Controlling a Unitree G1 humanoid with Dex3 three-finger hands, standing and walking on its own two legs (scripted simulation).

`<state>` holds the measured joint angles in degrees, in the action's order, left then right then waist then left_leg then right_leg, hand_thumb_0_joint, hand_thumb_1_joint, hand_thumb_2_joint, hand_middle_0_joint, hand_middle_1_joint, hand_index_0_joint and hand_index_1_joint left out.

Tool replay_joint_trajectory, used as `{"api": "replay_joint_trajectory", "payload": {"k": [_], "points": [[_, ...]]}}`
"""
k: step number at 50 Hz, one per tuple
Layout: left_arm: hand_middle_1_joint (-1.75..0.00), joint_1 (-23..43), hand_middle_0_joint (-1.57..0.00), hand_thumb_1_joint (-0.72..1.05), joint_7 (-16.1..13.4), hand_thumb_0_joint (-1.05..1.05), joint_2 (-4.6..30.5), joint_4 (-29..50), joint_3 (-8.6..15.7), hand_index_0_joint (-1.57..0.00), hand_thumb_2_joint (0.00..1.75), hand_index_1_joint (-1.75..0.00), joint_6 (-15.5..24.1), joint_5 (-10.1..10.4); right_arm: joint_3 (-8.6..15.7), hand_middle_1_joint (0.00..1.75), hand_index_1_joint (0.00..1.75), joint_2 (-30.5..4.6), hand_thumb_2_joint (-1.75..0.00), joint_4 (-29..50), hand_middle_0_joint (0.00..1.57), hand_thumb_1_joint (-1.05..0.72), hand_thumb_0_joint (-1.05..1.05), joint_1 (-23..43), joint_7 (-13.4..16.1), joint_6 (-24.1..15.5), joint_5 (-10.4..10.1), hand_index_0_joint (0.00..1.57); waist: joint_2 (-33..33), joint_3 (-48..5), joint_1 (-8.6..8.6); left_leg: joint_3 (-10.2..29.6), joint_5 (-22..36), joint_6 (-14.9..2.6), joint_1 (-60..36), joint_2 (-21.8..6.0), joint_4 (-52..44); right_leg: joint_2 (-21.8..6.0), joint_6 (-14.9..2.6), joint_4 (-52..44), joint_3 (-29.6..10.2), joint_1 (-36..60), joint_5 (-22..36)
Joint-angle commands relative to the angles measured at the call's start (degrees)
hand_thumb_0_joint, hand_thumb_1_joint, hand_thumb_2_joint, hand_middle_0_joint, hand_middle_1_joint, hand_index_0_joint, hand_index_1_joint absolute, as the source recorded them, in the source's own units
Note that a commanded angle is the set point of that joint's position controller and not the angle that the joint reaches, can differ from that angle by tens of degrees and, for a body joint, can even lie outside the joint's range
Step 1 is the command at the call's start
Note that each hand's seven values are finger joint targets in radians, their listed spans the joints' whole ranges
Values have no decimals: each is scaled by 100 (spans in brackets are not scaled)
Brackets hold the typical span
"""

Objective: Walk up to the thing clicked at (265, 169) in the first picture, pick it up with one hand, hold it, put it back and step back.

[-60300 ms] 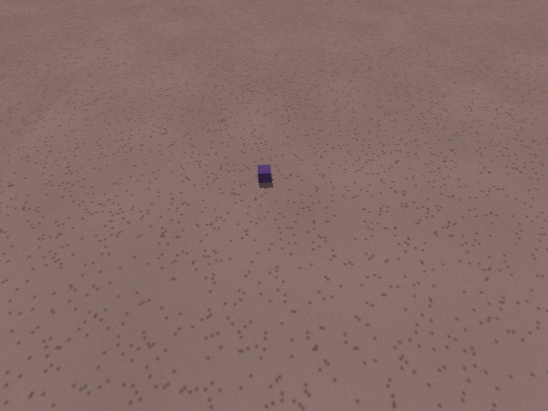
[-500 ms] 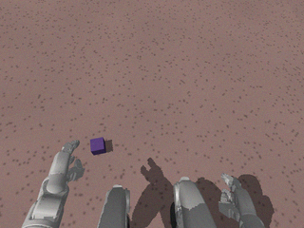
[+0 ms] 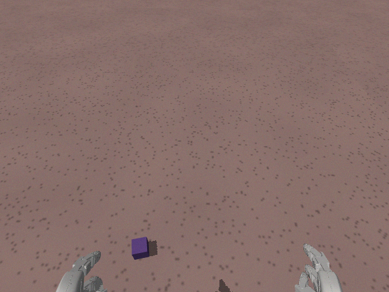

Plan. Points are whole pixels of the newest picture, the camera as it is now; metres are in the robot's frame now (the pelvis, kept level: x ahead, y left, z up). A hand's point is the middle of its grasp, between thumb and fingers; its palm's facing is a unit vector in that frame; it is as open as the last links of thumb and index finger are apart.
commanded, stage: home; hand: left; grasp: from above
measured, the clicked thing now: (140, 248) +0.48 +0.25 -0.68
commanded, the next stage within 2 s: stand in 2.00 s
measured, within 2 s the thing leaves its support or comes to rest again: neither
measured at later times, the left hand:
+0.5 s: hand out of the picture +0.17 +0.18 -0.04, palm faces +0.05 -0.98 -0.20, open 7.6 cm
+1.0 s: hand (106, 289) +0.18 +0.18 -0.04, palm faces +0.05 -0.98 -0.19, open 8.0 cm
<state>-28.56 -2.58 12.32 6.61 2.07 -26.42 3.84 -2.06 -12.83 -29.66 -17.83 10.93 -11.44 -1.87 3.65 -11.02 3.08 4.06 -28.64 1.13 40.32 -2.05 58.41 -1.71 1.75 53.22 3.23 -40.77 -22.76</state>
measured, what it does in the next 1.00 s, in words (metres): stands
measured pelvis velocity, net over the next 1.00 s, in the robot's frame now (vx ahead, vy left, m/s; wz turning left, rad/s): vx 0.01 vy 0.00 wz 0.00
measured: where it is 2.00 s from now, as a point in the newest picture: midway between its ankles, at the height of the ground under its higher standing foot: outside the picture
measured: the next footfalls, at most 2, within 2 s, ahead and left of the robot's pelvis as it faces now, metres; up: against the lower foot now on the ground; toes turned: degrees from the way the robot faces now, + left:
none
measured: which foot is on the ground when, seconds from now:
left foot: down 0.00-1.00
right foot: down 0.00-1.00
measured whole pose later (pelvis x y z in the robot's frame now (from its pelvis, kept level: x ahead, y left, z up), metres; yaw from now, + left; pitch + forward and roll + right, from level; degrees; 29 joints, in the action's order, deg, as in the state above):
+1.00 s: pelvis +0.01 +0.00 +0.00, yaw +0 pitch +10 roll -3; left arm -28.5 -0.8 12.5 7.2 1.8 -26.0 3.1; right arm -1.8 -12.5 -32.0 -16.2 10.5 -14.8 -0.6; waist 2.8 -9.4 2.0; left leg 4.1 -29.6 1.1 38.4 -2.0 57.5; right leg -1.7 1.9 52.6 3.2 -39.0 -23.9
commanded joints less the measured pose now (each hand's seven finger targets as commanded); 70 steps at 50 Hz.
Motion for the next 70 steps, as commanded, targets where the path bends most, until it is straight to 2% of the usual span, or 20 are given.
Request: {"api": "replay_joint_trajectory", "payload": {"k": [1,5,10,13,16,18,19,23,27,37,44,54,56,57,59,61,65,67,69,70], "points": [[-30,212,-20,90,71,0,571,1178,309,-20,90,-30,238,-10,279,30,30,-648,-90,877,20,-90,0,522,61,-488,76,20,-224,-5,12,-126,492,-203,-196,261,-1200,254,-143,-972,116,582,136],[-30,373,-20,90,142,0,594,1097,308,-20,90,-30,296,-54,308,30,30,-671,-90,789,20,-90,0,510,69,-625,121,20,-275,-74,84,-136,749,-207,-307,273,-1124,239,-142,-939,117,607,349],[-30,351,-20,90,153,0,652,1173,348,-20,90,-30,350,-98,304,30,30,-692,-90,731,20,-90,0,560,60,-709,139,20,-35,-199,-51,-122,823,-166,-423,254,-1194,230,-162,-854,125,703,399],[-30,293,-20,90,142,0,644,1248,330,-20,90,-30,364,-120,304,30,30,-663,-90,691,20,-90,0,569,41,-730,158,20,94,-386,-56,-102,1220,-124,-502,251,-1145,243,-189,-768,134,797,694],[-30,189,-20,88,120,0,609,1108,296,-20,89,-30,343,-146,266,30,30,-659,-90,680,20,-90,0,617,36,-714,158,20,57,-183,-130,-104,1006,-138,-431,249,-1201,253,-184,-822,145,758,535],[-29,212,-20,87,105,0,660,1150,373,-20,88,-29,348,-133,282,30,30,-664,-90,651,20,-90,0,623,31,-708,167,20,45,-258,-135,-57,1030,-122,-429,229,-1240,267,-184,-802,159,801,542],[-29,134,-20,86,116,0,574,1064,272,-20,87,-29,325,-124,270,30,30,-651,-90,670,20,-90,0,613,25,-700,159,20,51,-197,-119,-51,1055,-113,-400,228,-1241,265,-185,-797,161,778,558],[-29,97,-19,84,111,0,585,1085,309,-19,86,-29,315,-100,285,30,30,-673,-90,680,20,-90,0,593,25,-690,147,20,-87,-237,-131,-107,1205,-132,-433,241,-1178,265,-187,-811,156,843,671],[-29,125,-19,82,117,0,612,1105,311,-19,85,-29,333,-105,329,30,30,-698,-90,623,20,-90,0,510,33,-689,164,20,-76,-467,-85,-101,1696,-103,-589,213,-1098,275,-203,-701,155,916,1033],[-28,151,-19,79,137,0,579,1005,311,-19,84,-28,336,-101,313,30,30,-698,-90,631,20,-90,0,565,14,-702,149,20,-88,-83,-144,-50,943,-117,-390,201,-1271,247,-160,-829,132,746,485],[-28,110,-19,76,125,0,617,1130,333,-19,82,-28,341,-93,332,30,30,-672,-90,652,20,-90,0,520,20,-684,155,20,-197,-368,-86,-176,1203,-160,-449,256,-1049,238,-145,-854,77,894,763],[-27,244,-18,73,107,0,675,1192,340,-18,80,-27,363,-133,342,30,30,-672,-90,626,20,-90,0,526,39,-682,158,20,-158,-205,-74,-180,1089,-160,-439,243,-1070,232,-131,-863,70,781,660],[-27,237,-18,75,95,0,747,1313,425,-18,81,-27,387,-121,356,30,30,-673,-90,639,20,-90,0,505,43,-691,163,20,-97,-414,-110,-163,1327,-139,-501,237,-1029,233,-143,-794,83,897,861],[-26,105,-18,69,98,0,670,1179,344,-18,78,-26,363,-135,351,30,30,-652,-90,613,20,-90,0,484,50,-679,163,20,-146,-371,-111,-171,1360,-147,-500,248,-993,228,-131,-809,72,890,904],[-27,9,-18,73,114,0,600,1140,264,-18,80,-27,347,-135,368,30,30,-678,-90,610,20,-90,0,470,40,-680,165,20,-122,-432,-81,-168,1697,-120,-547,230,-988,239,-159,-710,100,909,1150],[-27,113,-18,71,114,0,676,1258,325,-18,79,-27,355,-122,377,30,30,-707,-90,640,20,-90,0,500,27,-658,169,20,-61,-497,-84,-168,1834,-114,-592,224,-954,244,-162,-703,106,972,1258],[-27,96,-18,70,115,0,661,1177,318,-18,78,-27,319,-126,361,30,30,-684,-90,659,20,-90,0,500,14,-622,167,20,-91,-367,-103,-128,1610,-114,-490,217,-1013,246,-162,-725,124,877,1044],[-27,-26,-18,70,129,0,582,1091,270,-18,78,-27,272,-113,364,30,30,-688,-90,633,20,-90,0,476,-4,-612,160,20,-76,-398,-112,-91,1778,-99,-534,191,-1020,253,-182,-669,138,888,1135],[-27,197,-18,72,107,0,713,1291,367,-18,79,-27,300,-107,356,30,30,-686,-90,702,20,-90,0,552,-4,-606,160,20,-112,-312,-115,-110,1513,-125,-434,212,-1030,248,-153,-740,135,865,960],[-26,98,-18,68,107,0,651,1170,307,-18,77,-26,271,-116,355,30,30,-701,-90,681,20,-90,0,528,-6,-611,149,20,-125,-158,-114,-76,1302,-118,-388,196,-1113,241,-154,-734,140,789,780]]}}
